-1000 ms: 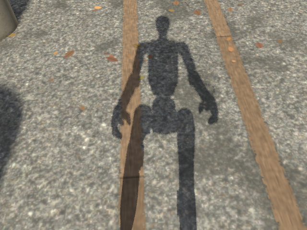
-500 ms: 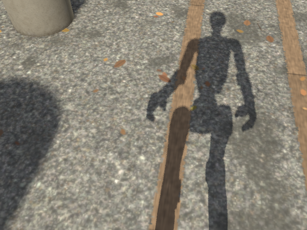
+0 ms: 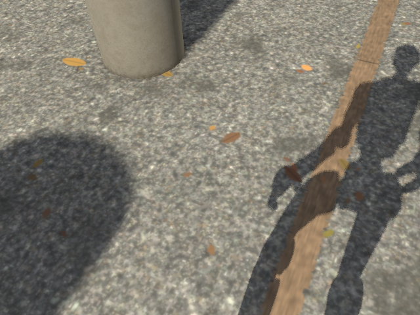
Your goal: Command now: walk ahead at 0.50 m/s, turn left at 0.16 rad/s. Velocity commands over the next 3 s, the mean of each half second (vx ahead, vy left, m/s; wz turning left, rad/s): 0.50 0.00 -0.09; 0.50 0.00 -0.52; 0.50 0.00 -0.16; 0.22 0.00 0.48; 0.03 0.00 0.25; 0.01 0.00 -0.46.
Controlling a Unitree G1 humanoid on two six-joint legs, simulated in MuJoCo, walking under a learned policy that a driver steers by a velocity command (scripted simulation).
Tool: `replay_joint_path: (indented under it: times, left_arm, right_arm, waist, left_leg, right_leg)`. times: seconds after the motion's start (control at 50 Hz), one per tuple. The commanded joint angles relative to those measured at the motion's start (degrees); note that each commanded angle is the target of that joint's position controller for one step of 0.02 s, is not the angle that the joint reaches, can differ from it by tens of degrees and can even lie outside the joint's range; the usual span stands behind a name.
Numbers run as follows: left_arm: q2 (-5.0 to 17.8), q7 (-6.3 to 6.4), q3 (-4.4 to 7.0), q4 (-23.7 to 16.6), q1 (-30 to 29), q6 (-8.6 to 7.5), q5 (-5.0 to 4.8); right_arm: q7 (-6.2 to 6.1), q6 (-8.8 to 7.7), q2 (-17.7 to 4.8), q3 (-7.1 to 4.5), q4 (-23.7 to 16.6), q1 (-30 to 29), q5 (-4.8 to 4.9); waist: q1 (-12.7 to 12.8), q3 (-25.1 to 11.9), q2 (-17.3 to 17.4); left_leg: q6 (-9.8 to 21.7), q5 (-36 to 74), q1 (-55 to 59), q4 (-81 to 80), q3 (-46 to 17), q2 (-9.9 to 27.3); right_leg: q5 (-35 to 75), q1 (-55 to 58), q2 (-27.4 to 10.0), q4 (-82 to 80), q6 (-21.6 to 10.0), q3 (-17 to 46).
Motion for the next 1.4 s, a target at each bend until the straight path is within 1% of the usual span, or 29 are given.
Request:
replay_joint_path:
  times: [0.02, 0.2, 0.24, 0.28, 0.3, 0.32, 0.34, 0.36, 0.4, 0.48, 0.62, 0.72, 0.76, 0.8, 0.82, 0.84, 0.86, 0.88, 0.9, 0.94, 1.02, 1.12, 1.22, 1.3, 1.32, 1.34, 1.36, 1.38, 1.4]
  left_arm:
    - [9.2, 0.42, 2.02, -3.0, -1.2, -0.72, -0.57]
    - [11.6, 0.66, 2.27, 0.9, 5.1, 1.33, -1.78]
    - [12.2, 0.9, 2.44, 1.4, 5.1, 2.04, -1.94]
    - [11.6, 1.13, 1.99, 1.0, 3.7, 2.3, -1.81]
    - [8.1, 1.12, 0.58, -0.9, 2.6, 1.93, -0.42]
    - [2.2, 1.05, -1.16, -1.8, 9.7, 0.81, -0.87]
    - [8.3, 0.97, 0.32, -0.8, 7.1, 0.3, -2.16]
    - [10.6, 0.89, 1.18, -2.2, 2.6, 0.21, -2.9]
    - [9.4, 1.16, 1.41, -2.8, -0.9, 0.97, -1.8]
    - [5.6, 1.18, 1.3, -2.8, 0.2, 3.59, -1.9]
    - [3.6, -0.62, 0.57, -6.7, -10.6, 3.51, -1.34]
    - [4.2, -2.17, 0.49, -11.0, -17.7, 3.61, -1.46]
    - [5.6, -2.53, 1.25, -11.9, -16.4, 3.79, -1.36]
    - [9.1, -2.26, 3.45, -9.8, -5.6, 4.04, -1.53]
    - [13.2, -1.35, 5.59, -7.2, 4.2, 4.38, -1.6]
    - [20.5, -0.24, 7.06, -6.7, 6.5, 4.6, -1.94]
    - [19.6, -0.65, 6.16, -9.0, 7.1, 3.62, -1.59]
    - [15.0, -1.03, 4.88, -8.4, 6.4, 2.9, -1.1]
    - [13.2, -0.96, 4.35, -8.3, 3.8, 2.44, -1.28]
    - [9.4, -0.53, 3.05, -10.1, -3.6, 2.45, -0.95]
    - [10.4, 0.61, 3.29, -10.7, -4.3, 2.09, -0.72]
    - [10.9, 1.83, 3.37, -9.1, -0.7, 2.55, -1.23]
    - [10.7, 1.74, 3.13, -6.5, 3.6, 2.66, -1.27]
    - [10.5, 1.74, 3.01, -6.0, 2.2, 3.25, -0.84]
    - [8.9, 1.87, 2.24, -6.6, 2.2, 3.28, -0.28]
    - [6.1, 1.98, 1.24, -7.6, 8.3, 2.6, -0.24]
    - [6.1, 1.86, 0.84, -7.7, 9.0, 1.78, -0.46]
    - [10.3, 1.5, 1.68, -8.8, 3.2, 1.08, -1.37]
    - [10.4, 1.26, 1.56, -10.0, -2.5, 0.53, -1.55]
  right_arm:
    - [0.13, -0.87, -1.8, -0.18, -5.2, -2.7, -0.39]
    - [1.78, -1.87, -1.9, 0.26, -8.7, -15.5, 0.63]
    - [2.05, -2.35, -3.2, -0.32, -8.9, -14.2, 0.51]
    - [1.39, -2.59, -7.0, -2.44, -5.5, -2.2, -0.25]
    - [0.6, -2.45, -11.6, -3.76, -4.1, 8.6, -1.35]
    - [0.62, -1.74, -15.3, -4.41, -3.1, 11.2, -1.62]
    - [0.64, -1.55, -10.0, -3.22, -3.0, 11.9, -1.07]
    - [0.52, -1.66, -7.9, -2.37, -2.9, 8.7, -0.64]
    - [0.88, -2.04, -4.5, -1.3, -2.9, 1.7, -0.98]
    - [0.88, -3.66, -4.0, -1.69, -1.1, -1.8, -1.42]
    - [-0.55, -3.1, -7.2, -2.84, 2.1, 0.8, -1.23]
    - [-0.82, -1.25, -9.5, -3.72, 4.5, 4.5, 0.16]
    - [-1.08, -0.43, -11.0, -4.12, 4.6, 3.8, 0.57]
    - [-1.5, 0.58, -12.1, -4.28, 4.2, 2.3, 1.0]
    - [-1.78, 0.49, -10.8, -3.65, 3.8, 2.7, 0.63]
    - [-1.27, -0.58, -3.3, -1.27, 1.0, 7.3, -2.12]
    - [-0.5, -3.08, -3.3, -0.34, -0.5, 5.6, -0.93]
    - [0.14, -4.47, -7.8, -1.56, -2.0, -2.0, 1.66]
    - [0.12, -5.16, -7.2, -1.24, -2.7, -3.9, 1.79]
    - [-0.59, -4.7, -7.7, -1.86, -1.4, -2.8, -0.65]
    - [-0.52, -2.35, -5.4, -1.6, -1.8, -2.6, -1.54]
    - [0.23, -2.57, -2.8, -0.21, -3.9, -12.6, -1.07]
    - [1.79, -3.71, -4.9, -0.57, -5.1, -16.4, -0.24]
    - [1.83, -4.02, -7.5, -1.89, -2.9, -7.7, -0.43]
    - [1.72, -4.14, -9.7, -2.68, -1.4, 0.0, -0.9]
    - [1.85, -4.03, -14.9, -3.9, -0.6, 6.9, -1.58]
    - [2.57, -3.41, -13.2, -3.72, 1.2, 9.9, 0.17]
    - [2.57, -3.15, -9.5, -2.48, 0.5, 7.2, 1.18]
    - [2.3, -2.61, -7.9, -1.95, -0.6, 4.3, 0.35]
  waist:
    - [-0.9, -0.3, -7.6]
    - [2.9, 2.6, -7.8]
    - [0.9, 2.2, -8.2]
    - [-5.7, -4.9, -6.8]
    - [-10.1, -13.9, -0.8]
    - [-7.0, -20.9, 14.7]
    - [-9.2, -18.8, 9.2]
    - [-8.7, -10.8, 6.5]
    - [-5.2, -3.7, 3.4]
    - [-1.3, -0.1, 2.6]
    - [-4.2, 3.3, -0.2]
    - [-6.3, 5.5, -0.1]
    - [-4.4, 3.4, 1.6]
    - [2.2, -3.2, 2.3]
    - [6.7, -8.3, 0.0]
    - [2.5, -12.6, -15.6]
    - [2.9, -22.9, -14.4]
    - [5.5, -16.9, -8.0]
    - [3.7, -10.4, -6.8]
    - [-1.4, -4.5, -4.3]
    - [-3.6, -2.7, -5.0]
    - [0.5, -0.5, -7.5]
    - [2.4, 1.0, -8.4]
    - [-2.3, -1.6, -9.3]
    - [-5.5, -8.4, -6.5]
    - [-5.0, -17.5, 5.9]
    - [-5.5, -18.3, 15.9]
    - [-6.5, -10.2, 8.6]
    - [-6.6, -5.0, 2.8]
  left_leg:
    - [-1.1, 4.9, -7.9, -8.2, -0.6, 3.5]
    - [-0.3, 16.7, -1.5, -29.8, 2.5, 0.4]
    - [1.1, 13.7, 3.0, -32.8, 2.6, -0.6]
    - [3.6, 15.0, 22.2, -35.5, 3.4, -1.6]
    - [7.5, 16.9, 39.3, -33.4, -7.9, 9.6]
    - [15.4, 7.7, 54.9, -38.6, -31.4, 22.6]
    - [14.8, -1.1, 51.9, -42.3, -35.1, 21.4]
    - [12.6, -0.3, 45.2, -43.5, -26.5, 19.6]
    - [10.6, 6.2, 32.0, -47.4, -15.6, 15.1]
    - [10.3, 16.5, 22.7, -53.5, -4.2, 13.4]
    - [8.2, 22.0, 25.6, -54.7, 9.0, 12.0]
    - [6.6, 26.5, 34.9, -51.1, 12.2, 14.7]
    - [5.3, 42.9, 37.3, -44.9, 14.0, 15.0]
    - [3.3, 57.6, 35.5, -28.7, 16.3, 13.0]
    - [0.9, 49.9, 26.0, -14.2, 17.1, 10.6]
    - [-3.0, 2.9, 0.9, 7.5, 15.8, 2.6]
    - [-3.6, -17.3, -10.6, 18.5, 1.4, -4.7]
    - [-2.2, -12.3, -16.4, 19.2, -2.4, -1.4]
    - [-1.1, -7.2, -16.7, 15.0, -1.8, 0.9]
    - [-1.6, -1.3, -8.4, 6.4, -1.9, 4.6]
    - [-4.4, 4.2, -3.3, -2.4, -0.3, 4.0]
    - [-5.6, 21.7, -0.1, -23.9, 0.4, 0.7]
    - [-2.9, 21.9, 0.7, -31.6, 0.0, 0.0]
    - [2.5, 15.2, 10.3, -35.2, 3.8, -2.5]
    - [5.7, 18.4, 22.6, -33.3, -0.8, 1.3]
    - [14.4, 15.3, 43.3, -34.1, -21.6, 12.5]
    - [19.2, 0.1, 50.3, -44.5, -42.0, 17.8]
    - [16.5, -9.0, 45.8, -46.3, -40.5, 17.0]
    - [14.4, -7.2, 38.8, -46.6, -33.3, 14.6]
  right_leg:
    - [10.0, 6.2, -15.3, -12.1, -11.0, 14.5]
    - [12.0, 10.4, -15.8, -10.1, -7.9, 8.3]
    - [16.1, 11.5, -16.6, -6.8, -6.8, 9.6]
    - [26.8, 7.4, -12.4, 6.6, -4.3, 6.5]
    - [13.6, -3.8, -8.6, 24.1, -1.7, 3.7]
    - [-20.8, -24.2, -0.6, 42.9, 1.5, 1.8]
    - [-22.6, -30.1, -2.9, 50.3, 1.5, 7.7]
    - [-17.6, -33.0, -5.1, 51.7, 1.3, 7.1]
    - [-9.7, -29.4, -8.7, 47.4, 1.8, 5.9]
    - [-3.5, -24.6, -10.4, 43.3, 2.9, 6.5]
    - [13.7, -25.4, -9.3, 23.7, 2.6, 3.1]
    - [8.0, -26.8, -8.0, 15.9, -0.3, -0.8]
    - [2.1, -22.0, -5.0, 15.0, -2.4, -3.9]
    - [0.1, -6.7, 0.2, 12.2, -5.4, -7.0]
    - [3.3, 9.9, 0.5, 9.9, -7.7, -3.6]
    - [3.5, 30.3, -14.6, 8.7, -16.1, 23.2]
    - [-6.5, 38.6, -22.6, -2.2, -23.7, 49.2]
    - [-5.1, 35.5, -20.9, -4.9, -19.5, 42.2]
    - [-1.4, 27.6, -18.5, -4.6, -17.4, 34.2]
    - [8.8, 11.8, -14.1, -5.7, -14.5, 23.7]
    - [16.7, 1.4, -11.1, -8.8, -14.7, 17.7]
    - [9.0, -0.7, -7.8, -8.4, -10.8, 13.3]
    - [5.7, 6.4, -12.3, -4.6, -9.8, 17.4]
    - [25.6, 11.9, -11.9, 5.4, -6.9, 15.0]
    - [26.9, 8.3, -8.9, 17.5, -5.1, 11.4]
    - [10.6, -9.0, -1.4, 37.8, -0.7, 6.3]
    - [-20.1, -23.9, 2.8, 49.2, 1.8, 6.1]
    - [-18.6, -30.8, -1.0, 53.0, 1.1, 8.7]
    - [-14.2, -31.1, -3.2, 51.8, 0.7, 7.5]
